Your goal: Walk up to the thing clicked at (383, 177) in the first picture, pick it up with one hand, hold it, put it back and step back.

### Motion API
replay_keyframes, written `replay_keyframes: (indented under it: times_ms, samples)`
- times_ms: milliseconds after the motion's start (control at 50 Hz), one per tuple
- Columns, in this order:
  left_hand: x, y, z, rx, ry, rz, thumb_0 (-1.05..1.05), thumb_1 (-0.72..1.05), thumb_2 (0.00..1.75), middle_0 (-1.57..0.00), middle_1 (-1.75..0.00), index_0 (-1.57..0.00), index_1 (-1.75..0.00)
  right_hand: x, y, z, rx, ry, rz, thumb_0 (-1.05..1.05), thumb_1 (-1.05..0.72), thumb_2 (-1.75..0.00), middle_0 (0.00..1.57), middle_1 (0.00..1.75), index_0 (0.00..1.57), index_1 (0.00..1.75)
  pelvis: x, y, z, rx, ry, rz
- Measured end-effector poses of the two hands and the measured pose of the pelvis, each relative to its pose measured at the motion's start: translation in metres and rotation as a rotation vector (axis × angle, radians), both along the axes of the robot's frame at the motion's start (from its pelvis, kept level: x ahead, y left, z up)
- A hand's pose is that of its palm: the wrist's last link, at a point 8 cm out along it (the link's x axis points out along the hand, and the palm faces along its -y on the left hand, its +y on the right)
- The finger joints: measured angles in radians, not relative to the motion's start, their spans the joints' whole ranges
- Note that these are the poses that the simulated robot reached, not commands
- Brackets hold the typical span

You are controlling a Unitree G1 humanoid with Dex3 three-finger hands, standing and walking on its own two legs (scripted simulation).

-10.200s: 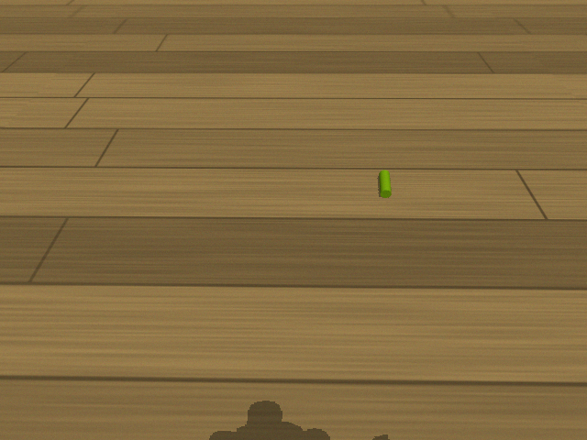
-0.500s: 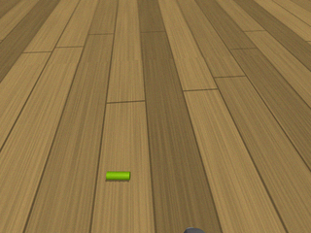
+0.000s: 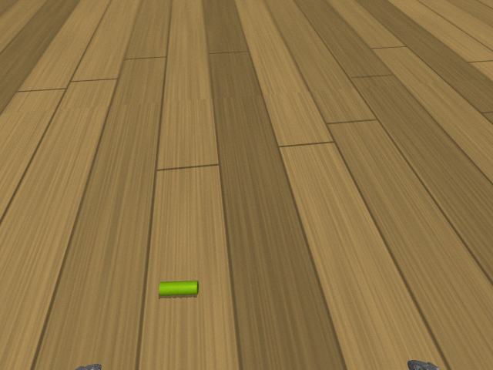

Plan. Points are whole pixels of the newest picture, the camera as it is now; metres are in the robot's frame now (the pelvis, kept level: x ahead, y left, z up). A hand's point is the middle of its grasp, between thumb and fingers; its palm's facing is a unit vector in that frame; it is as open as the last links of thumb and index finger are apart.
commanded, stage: walk up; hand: left
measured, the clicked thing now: (179, 288) +0.57 +0.28 -0.74
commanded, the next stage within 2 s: none
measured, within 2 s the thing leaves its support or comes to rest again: neither
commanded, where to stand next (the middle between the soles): +0.12 -0.02 m, yaw +0 degrees
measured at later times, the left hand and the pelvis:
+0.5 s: hand out of the picture +0.10 +0.24 -0.13, palm faces -0.08 -0.91 -0.41, open 7.3 cm; pelvis +0.06 -0.03 +0.01, yaw -4 degrees
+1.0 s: hand out of the picture +0.14 +0.24 -0.16, palm faces -0.08 -0.90 -0.42, open 7.3 cm; pelvis +0.01 -0.02 -0.03, yaw -5 degrees
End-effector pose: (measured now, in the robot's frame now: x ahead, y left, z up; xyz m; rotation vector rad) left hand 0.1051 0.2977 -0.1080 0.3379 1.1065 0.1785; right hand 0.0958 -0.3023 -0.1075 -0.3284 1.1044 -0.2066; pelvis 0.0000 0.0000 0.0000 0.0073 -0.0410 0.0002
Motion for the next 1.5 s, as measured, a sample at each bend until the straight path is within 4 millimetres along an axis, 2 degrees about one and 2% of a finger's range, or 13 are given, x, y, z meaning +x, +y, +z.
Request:
replay_keyframes:
  times_ms: [140,360,540,600,720,780,840,940,1020,1160,1300,1420,1500]
  samples:
    - [0.0,-0.003,0.005,0.009,0.018,-0.023,0.0,0.91,0.9,-0.21,-0.3,-0.21,-0.3,-0.011,-0.014,-0.002,0.002,0.022,-0.02,0.0,-0.91,-0.9,0.2,0.3,0.2,0.3,0.003,-0.004,0.0,0.005,0.0,-0.009]
    - [0.006,-0.012,0.005,0.046,0.077,0.001,0.0,0.91,0.9,-0.21,-0.3,-0.21,-0.3,-0.042,-0.046,-0.017,0.003,0.201,-0.081,0.0,-0.91,-0.9,0.2,0.3,0.2,0.3,0.046,-0.029,-0.003,-0.006,0.001,-0.01]
    - [-0.007,-0.015,0.016,0.082,0.23,0.02,0.0,0.9,0.9,-0.21,-0.3,-0.21,-0.3,0.026,-0.04,-0.008,0.005,0.126,-0.074,0.01,-0.91,-0.9,0.2,0.3,0.2,0.3,0.066,-0.024,0.01,0.015,-0.002,-0.065]
    - [0.01,-0.01,0.006,0.076,0.231,0.021,0.0,0.9,0.9,-0.21,-0.3,-0.21,-0.3,0.047,-0.031,-0.014,0.003,0.113,-0.067,0.0,-0.91,-0.9,0.2,0.3,0.2,0.3,0.07,-0.018,0.003,0.008,0.001,-0.055]
    - [0.065,-0.001,-0.025,0.037,0.116,0.036,0.0,0.9,0.9,-0.21,-0.3,-0.21,-0.3,0.074,-0.006,-0.024,-0.01,0.088,-0.025,0.0,-0.91,-0.9,0.2,0.3,0.2,0.3,0.076,-0.009,-0.016,0.026,-0.011,-0.031]
    - [0.082,-0.009,-0.024,0.02,0.067,-0.001,0.0,0.91,0.9,-0.21,-0.3,-0.21,-0.3,0.079,0.0,-0.018,-0.002,0.046,-0.024,0.0,-0.91,-0.9,0.2,0.3,0.2,0.3,0.066,-0.007,-0.014,0.006,-0.018,-0.042]
    - [0.085,-0.015,-0.02,0.006,0.047,-0.037,0.0,0.91,0.9,-0.21,-0.3,-0.21,-0.3,0.082,0.0,-0.012,-0.003,-0.009,-0.025,0.0,-0.91,-0.9,0.2,0.3,0.21,0.3,0.055,-0.007,-0.012,-0.003,-0.008,-0.061]
    - [0.064,-0.017,-0.016,0.035,0.032,-0.052,0.0,0.91,0.9,-0.21,-0.3,-0.21,-0.3,0.071,-0.011,-0.014,0.003,-0.078,-0.018,0.0,-0.9,-0.9,0.2,0.3,0.21,0.3,0.03,-0.012,-0.019,0.004,0.0,-0.08]
    - [0.02,-0.016,-0.011,0.089,0.045,-0.035,0.0,0.91,0.9,-0.21,-0.3,-0.21,-0.3,0.048,-0.027,-0.027,0.019,-0.095,-0.026,0.0,-0.9,-0.9,0.2,0.3,0.21,0.3,0.002,-0.02,-0.028,-0.033,-0.022,-0.075]
    - [-0.071,-0.001,0.026,0.165,0.147,0.036,0.0,0.9,0.9,-0.21,-0.3,-0.21,-0.3,-0.026,-0.035,-0.023,0.049,0.033,-0.056,0.0,-0.91,-0.9,0.2,0.3,0.2,0.3,-0.026,-0.022,-0.004,0.048,-0.002,-0.062]
    - [-0.096,0.02,0.042,0.152,0.04,0.064,0.0,0.9,0.9,-0.21,-0.3,-0.21,-0.3,-0.1,-0.032,-0.018,0.03,0.209,-0.017,0.0,-0.91,-0.9,0.2,0.3,0.2,0.3,-0.04,-0.012,0.003,0.032,0.012,0.023]
    - [-0.118,0.043,0.013,0.084,0.04,0.071,0.0,0.9,0.9,-0.21,-0.3,-0.21,-0.3,-0.095,-0.016,-0.001,-0.045,0.116,0.016,0.01,-0.91,-0.9,0.2,0.3,0.2,0.3,-0.045,0.007,-0.006,0.05,-0.028,0.021]
    - [-0.117,0.037,0.001,0.023,0.089,0.071,0.0,0.91,0.9,-0.21,-0.3,-0.21,-0.3,-0.094,-0.008,0.019,-0.054,0.023,0.002,0.01,-0.91,-0.9,0.2,0.3,0.2,0.3,-0.037,0.01,0.001,0.017,-0.033,0.039]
